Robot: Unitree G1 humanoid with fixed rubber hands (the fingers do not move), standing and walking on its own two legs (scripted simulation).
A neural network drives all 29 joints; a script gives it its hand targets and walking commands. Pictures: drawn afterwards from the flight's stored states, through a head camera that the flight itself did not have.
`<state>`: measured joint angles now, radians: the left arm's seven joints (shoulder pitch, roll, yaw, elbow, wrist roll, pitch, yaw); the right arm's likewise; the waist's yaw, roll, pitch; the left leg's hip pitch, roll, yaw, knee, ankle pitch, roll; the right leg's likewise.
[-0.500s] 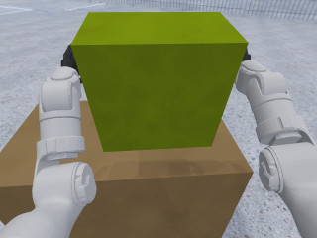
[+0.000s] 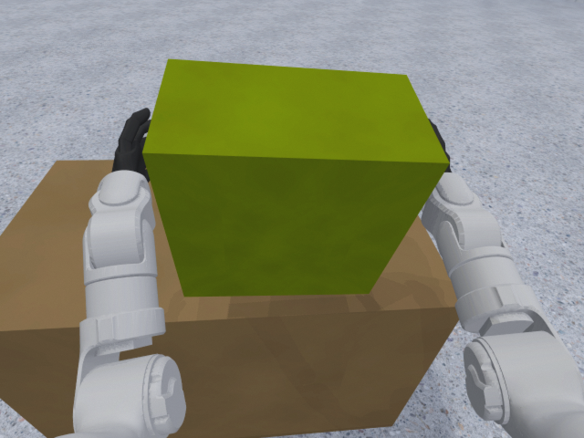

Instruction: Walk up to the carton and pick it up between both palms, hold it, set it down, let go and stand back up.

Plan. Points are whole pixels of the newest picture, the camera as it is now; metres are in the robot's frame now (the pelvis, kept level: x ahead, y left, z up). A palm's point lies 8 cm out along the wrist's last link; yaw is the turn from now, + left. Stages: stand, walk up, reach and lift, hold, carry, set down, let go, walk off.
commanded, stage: set down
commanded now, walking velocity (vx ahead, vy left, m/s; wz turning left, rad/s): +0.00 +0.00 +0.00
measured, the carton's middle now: (285, 196) +0.39 +0.01 +0.17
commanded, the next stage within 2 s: none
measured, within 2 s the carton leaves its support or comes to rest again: neither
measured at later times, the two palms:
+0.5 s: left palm (138, 182) +0.39 +0.20 +0.20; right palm (419, 183) +0.39 -0.18 +0.19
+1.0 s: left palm (153, 189) +0.40 +0.19 +0.18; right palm (422, 191) +0.40 -0.19 +0.17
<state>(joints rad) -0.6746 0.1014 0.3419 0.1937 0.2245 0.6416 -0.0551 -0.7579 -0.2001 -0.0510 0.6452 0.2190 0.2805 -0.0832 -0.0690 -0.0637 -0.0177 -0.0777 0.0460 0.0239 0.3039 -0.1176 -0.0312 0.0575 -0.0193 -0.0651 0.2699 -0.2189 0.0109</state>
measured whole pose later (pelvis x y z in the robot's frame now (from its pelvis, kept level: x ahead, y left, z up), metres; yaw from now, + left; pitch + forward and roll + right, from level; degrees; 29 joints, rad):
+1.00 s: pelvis +0.00 +0.00 +0.00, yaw -1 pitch -2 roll +0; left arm -0.72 0.09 0.34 0.46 0.21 0.42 -0.02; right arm -0.78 -0.17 -0.17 0.85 0.06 0.09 -0.03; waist -0.02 -0.05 -0.03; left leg -0.14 0.06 0.04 0.27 -0.09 -0.04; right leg -0.03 -0.01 -0.05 0.27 -0.21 0.00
